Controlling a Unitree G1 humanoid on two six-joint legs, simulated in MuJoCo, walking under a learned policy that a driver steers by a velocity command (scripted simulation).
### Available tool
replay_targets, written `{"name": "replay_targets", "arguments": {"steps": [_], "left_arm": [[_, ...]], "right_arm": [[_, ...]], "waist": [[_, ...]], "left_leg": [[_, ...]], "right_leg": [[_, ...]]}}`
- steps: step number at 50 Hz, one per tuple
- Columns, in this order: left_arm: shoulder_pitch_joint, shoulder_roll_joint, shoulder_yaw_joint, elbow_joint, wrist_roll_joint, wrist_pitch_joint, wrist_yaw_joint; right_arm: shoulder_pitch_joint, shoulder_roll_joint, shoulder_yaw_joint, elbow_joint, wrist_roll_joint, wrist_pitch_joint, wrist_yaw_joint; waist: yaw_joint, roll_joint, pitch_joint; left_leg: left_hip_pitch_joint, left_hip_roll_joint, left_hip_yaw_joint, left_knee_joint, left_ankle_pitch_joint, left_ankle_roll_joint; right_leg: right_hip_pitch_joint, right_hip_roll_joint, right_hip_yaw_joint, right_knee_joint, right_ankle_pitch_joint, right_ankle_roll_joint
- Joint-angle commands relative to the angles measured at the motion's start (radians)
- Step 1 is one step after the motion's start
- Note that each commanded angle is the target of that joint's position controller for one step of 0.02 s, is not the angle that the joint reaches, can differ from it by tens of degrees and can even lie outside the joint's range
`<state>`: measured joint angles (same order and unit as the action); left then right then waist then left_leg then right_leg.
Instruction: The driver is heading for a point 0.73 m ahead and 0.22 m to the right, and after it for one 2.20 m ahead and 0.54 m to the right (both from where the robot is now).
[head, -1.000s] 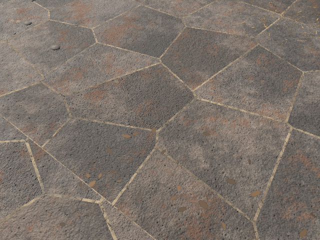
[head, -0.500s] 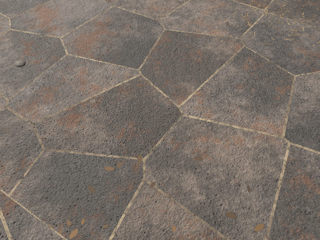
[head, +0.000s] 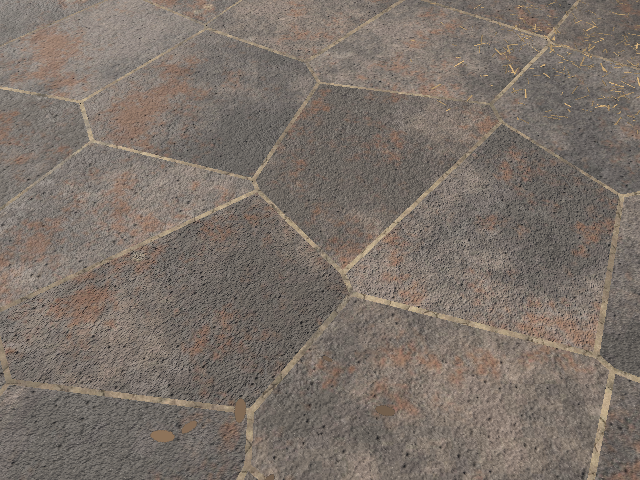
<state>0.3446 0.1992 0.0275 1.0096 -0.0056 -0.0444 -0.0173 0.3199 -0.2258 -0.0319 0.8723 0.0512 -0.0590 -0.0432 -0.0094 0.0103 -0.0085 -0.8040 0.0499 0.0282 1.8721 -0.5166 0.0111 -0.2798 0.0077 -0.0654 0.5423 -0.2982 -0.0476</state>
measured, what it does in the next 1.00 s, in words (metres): walks ahead, turning right: left foot, then right foot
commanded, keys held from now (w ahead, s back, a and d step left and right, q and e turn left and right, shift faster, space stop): w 0.22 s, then w+e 0.78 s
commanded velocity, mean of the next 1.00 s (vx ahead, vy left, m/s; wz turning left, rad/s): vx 0.50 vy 0.00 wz -0.33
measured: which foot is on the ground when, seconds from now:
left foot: up 0.00-0.24, down 0.26-0.80, up 0.82-1.00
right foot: down 0.00-0.30, up 0.32-0.78, down 0.80-1.00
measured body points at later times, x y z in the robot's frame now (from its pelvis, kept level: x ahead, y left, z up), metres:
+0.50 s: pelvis +0.30 +0.04 +0.01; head +0.33 +0.05 +0.46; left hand +0.41 +0.31 -0.13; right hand +0.35 -0.23 -0.12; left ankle +0.33 +0.13 -0.73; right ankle +0.32 -0.13 -0.65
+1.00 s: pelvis +0.58 -0.08 +0.01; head +0.61 -0.10 +0.46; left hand +0.75 +0.14 -0.11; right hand +0.62 -0.39 -0.11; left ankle +0.64 +0.09 -0.65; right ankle +0.58 -0.15 -0.73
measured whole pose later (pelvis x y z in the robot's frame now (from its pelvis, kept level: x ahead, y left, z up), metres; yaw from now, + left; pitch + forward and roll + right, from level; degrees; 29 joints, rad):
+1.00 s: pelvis +0.58 -0.08 +0.01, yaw -23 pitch +2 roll +0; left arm 0.26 0.25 0.09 0.83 -0.02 -0.06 -0.02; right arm 0.10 -0.27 -0.08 0.85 0.01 -0.12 -0.01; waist 0.03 0.01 0.06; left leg -0.54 0.09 -0.05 1.10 -0.32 0.00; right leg -0.27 0.11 0.03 0.40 -0.15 -0.11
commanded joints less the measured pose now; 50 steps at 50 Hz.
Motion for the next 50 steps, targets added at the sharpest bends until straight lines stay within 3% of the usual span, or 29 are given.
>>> {"name": "replay_targets", "arguments": {"steps": [1,2,3,4,6,7,10,12,13,14,15,16,17,18,19,21,23,25,31,36,38,40,41,42,43,44,46,47,50], "left_arm": [[-0.149,0.098,-0.005,-0.073,0.012,-0.052,0.010],[-0.145,0.138,0.008,-0.078,0.028,-0.060,0.024],[-0.114,0.154,0.013,-0.080,0.025,-0.069,0.034],[-0.059,0.174,0.021,-0.063,0.008,-0.072,0.040],[-0.010,0.212,0.041,-0.038,-0.026,-0.064,0.052],[0.017,0.205,0.046,-0.027,-0.031,-0.054,0.055],[0.124,0.177,0.059,0.010,-0.022,-0.022,0.043],[0.122,0.192,0.070,0.007,-0.013,-0.008,0.034],[0.106,0.182,0.067,-0.002,-0.008,-0.004,0.030],[0.068,0.150,0.053,-0.037,0.006,-0.004,0.027],[0.173,0.022,0.007,-0.049,-0.005,-0.023,0.015],[0.126,0.099,0.029,-0.029,-0.022,-0.044,0.005],[0.022,0.176,0.058,-0.072,-0.052,-0.050,0.008],[-0.059,0.185,0.062,-0.103,-0.052,-0.048,0.019],[-0.086,0.171,0.066,-0.111,-0.037,-0.039,0.029],[-0.028,0.127,0.071,-0.092,-0.029,-0.009,0.035],[-0.031,0.096,0.070,-0.098,-0.027,0.008,0.036],[-0.078,0.100,0.075,-0.120,-0.021,0.014,0.039],[-0.264,0.075,0.061,-0.190,-0.009,0.005,0.005],[-0.377,0.087,0.055,-0.266,-0.014,0.010,-0.027],[-0.338,0.119,0.070,-0.278,-0.014,0.011,-0.038],[-0.089,0.199,0.116,-0.222,-0.022,0.011,-0.033],[0.072,0.302,0.154,-0.186,-0.021,0.018,-0.011],[0.046,0.381,0.157,-0.193,-0.027,0.006,-0.012],[0.092,0.297,0.130,-0.213,-0.011,-0.004,-0.015],[0.050,0.242,0.114,-0.209,-0.005,-0.015,-0.013],[-0.099,0.181,0.096,-0.243,-0.011,-0.028,-0.012],[-0.132,0.158,0.087,-0.258,-0.004,-0.030,-0.007],[-0.107,0.184,0.088,-0.257,-0.015,-0.034,0.013]], "right_arm": [[-0.096,-0.023,-0.001,-0.161,-0.015,-0.003,0.006],[-0.106,-0.036,-0.008,-0.153,-0.048,-0.008,0.006],[-0.107,-0.039,-0.018,-0.134,-0.069,-0.019,0.011],[-0.153,-0.024,-0.017,-0.141,-0.060,-0.025,0.022],[-0.251,-0.017,-0.009,-0.174,-0.024,-0.024,0.038],[-0.303,-0.019,-0.007,-0.188,-0.020,-0.024,0.045],[-0.389,-0.040,-0.020,-0.207,-0.034,-0.027,0.066],[-0.344,-0.079,-0.040,-0.203,-0.034,-0.030,0.069],[-0.215,-0.121,-0.064,-0.171,-0.035,-0.031,0.066],[0.009,-0.185,-0.087,-0.121,-0.046,-0.034,0.059],[0.152,-0.286,-0.113,-0.067,-0.046,-0.033,0.064],[0.211,-0.200,-0.094,-0.054,-0.043,-0.027,0.060],[0.097,-0.179,-0.081,-0.059,-0.045,-0.027,0.052],[-0.028,-0.149,-0.069,-0.084,-0.048,-0.027,0.047],[-0.106,-0.112,-0.061,-0.084,-0.054,-0.035,0.048],[-0.165,-0.070,-0.055,-0.069,-0.063,-0.049,0.052],[-0.156,-0.088,-0.062,-0.047,-0.061,-0.059,0.047],[-0.125,-0.106,-0.068,-0.020,-0.064,-0.061,0.035],[-0.069,-0.143,-0.076,0.022,-0.057,-0.049,0.010],[-0.003,-0.181,-0.092,0.060,-0.035,-0.020,0.007],[-0.028,-0.213,-0.101,0.052,-0.026,-0.009,0.006],[-0.067,-0.226,-0.100,0.039,-0.021,0.004,0.005],[-0.059,-0.198,-0.086,0.015,-0.043,-0.001,0.004],[0.028,-0.044,-0.038,-0.038,-0.068,-0.032,0.024],[-0.084,-0.130,-0.052,-0.047,-0.022,-0.077,0.040],[-0.166,-0.161,-0.060,-0.069,0.004,-0.098,0.046],[-0.187,-0.161,-0.068,-0.050,-0.041,-0.105,0.031],[-0.172,-0.162,-0.074,-0.052,-0.045,-0.092,0.030],[-0.194,-0.134,-0.072,-0.072,-0.056,-0.060,0.030]], "waist": [[-0.084,-0.034,0.126],[-0.066,-0.056,0.129],[-0.052,-0.032,0.080],[-0.030,-0.044,0.047],[-0.005,-0.050,0.087],[0.014,-0.030,0.113],[0.066,-0.014,0.127],[0.033,-0.060,0.073],[-0.035,-0.069,-0.018],[-0.126,-0.040,-0.189],[-0.116,0.200,-0.392],[-0.154,0.167,-0.459],[-0.126,0.143,-0.264],[-0.084,0.083,-0.145],[-0.044,0.058,-0.070],[0.023,0.089,-0.045],[0.039,0.063,-0.022],[0.034,0.044,0.009],[-0.018,0.036,0.061],[-0.043,0.038,0.103],[-0.001,0.070,0.057],[0.140,0.068,-0.073],[0.191,-0.061,-0.178],[0.061,-0.292,-0.272],[0.132,-0.180,-0.336],[0.135,-0.144,-0.208],[0.051,-0.024,-0.090],[0.018,-0.034,-0.087],[-0.004,-0.023,-0.050]], "left_leg": [[-0.140,0.123,-0.108,-0.455,0.281,0.029],[0.044,0.079,-0.041,-0.699,0.445,0.009],[0.234,0.064,-0.036,-0.889,0.641,0.002],[0.320,0.033,-0.018,-0.991,0.720,-0.015],[0.260,0.031,-0.049,-1.194,0.724,-0.016],[0.203,0.026,-0.051,-1.283,0.708,-0.006],[0.135,0.006,-0.027,-1.380,0.607,0.034],[0.260,-0.033,-0.001,-1.389,0.479,0.067],[0.454,-0.058,0.016,-1.383,0.467,0.093],[0.833,0.055,-0.099,-1.278,0.595,0.144],[1.265,0.331,-0.556,-1.370,0.347,0.318],[1.284,0.357,-0.756,-1.508,0.181,0.309],[1.126,0.334,-0.604,-1.544,0.134,0.245],[0.937,0.297,-0.466,-1.582,0.204,0.212],[0.777,0.267,-0.372,-1.628,0.274,0.200],[0.627,0.212,-0.241,-1.695,0.324,0.167],[0.596,0.216,-0.159,-1.735,0.404,0.175],[0.617,0.216,-0.087,-1.749,0.476,0.178],[0.673,0.186,0.108,-1.756,0.550,0.136],[0.865,0.251,0.157,-1.661,0.680,0.118],[0.894,0.257,0.181,-1.538,0.994,0.097],[0.822,0.205,0.224,-1.196,1.167,0.054],[0.562,0.156,0.235,-0.862,0.865,0.002],[0.134,-0.069,0.086,-0.542,-0.044,-0.050],[0.022,-0.066,-0.112,-0.462,-0.062,-0.018],[-0.057,-0.021,-0.109,-0.486,0.038,0.010],[0.070,0.055,-0.112,-0.661,0.170,0.017],[0.145,0.073,-0.120,-0.707,0.200,0.010],[0.173,0.063,-0.095,-0.854,0.251,-0.037]], "right_leg": [[-0.146,-0.248,0.230,-0.350,0.148,-0.141],[-0.260,-0.159,0.115,-0.389,0.221,-0.131],[-0.298,-0.119,0.067,-0.379,0.282,-0.124],[-0.260,-0.141,0.073,-0.417,0.308,-0.138],[-0.047,-0.204,0.115,-0.459,0.317,-0.151],[0.066,-0.227,0.126,-0.455,0.321,-0.147],[0.307,-0.267,0.135,-0.351,0.420,-0.126],[0.347,-0.256,0.136,-0.221,0.643,-0.106],[0.318,-0.212,0.117,-0.069,0.759,-0.089],[0.101,-0.151,0.082,0.218,0.596,-0.056],[-0.331,0.017,0.049,0.653,0.062,0.019],[-0.438,0.038,0.231,0.795,-0.270,0.012],[-0.533,-0.012,0.220,0.837,-0.204,0.004],[-0.516,-0.073,0.175,0.787,-0.103,-0.001],[-0.466,-0.105,0.164,0.724,-0.039,0.001],[-0.333,-0.146,0.179,0.661,0.026,0.000],[-0.343,-0.151,0.180,0.626,0.069,0.005],[-0.410,-0.148,0.198,0.550,0.151,0.016],[-0.386,-0.112,0.102,0.211,0.411,0.021],[-0.427,-0.093,0.040,0.096,0.262,-0.028],[-0.312,-0.035,-0.023,0.091,0.141,-0.066],[0.034,0.056,-0.061,0.019,0.149,-0.127],[0.353,-0.064,0.170,-0.008,0.161,-0.193],[0.645,-0.298,0.769,-0.156,-0.062,-0.382],[0.699,-0.329,0.883,-0.271,-0.108,-0.370],[0.624,-0.302,0.729,-0.269,0.009,-0.318],[0.334,-0.221,0.508,-0.264,0.249,-0.259],[0.253,-0.198,0.460,-0.283,0.330,-0.251],[0.154,-0.175,0.399,-0.316,0.430,-0.253]]}}
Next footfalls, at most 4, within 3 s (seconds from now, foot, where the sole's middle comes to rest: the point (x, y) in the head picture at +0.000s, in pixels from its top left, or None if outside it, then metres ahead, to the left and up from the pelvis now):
0.26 left None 0.37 0.13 -0.77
0.80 right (411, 423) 0.62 -0.16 -0.77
1.30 left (378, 290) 0.98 -0.11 -0.77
1.78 right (516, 277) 1.01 -0.47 -0.77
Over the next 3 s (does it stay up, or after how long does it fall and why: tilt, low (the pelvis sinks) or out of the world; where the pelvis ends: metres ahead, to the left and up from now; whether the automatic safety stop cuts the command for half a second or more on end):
stays up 1.58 -0.48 0.01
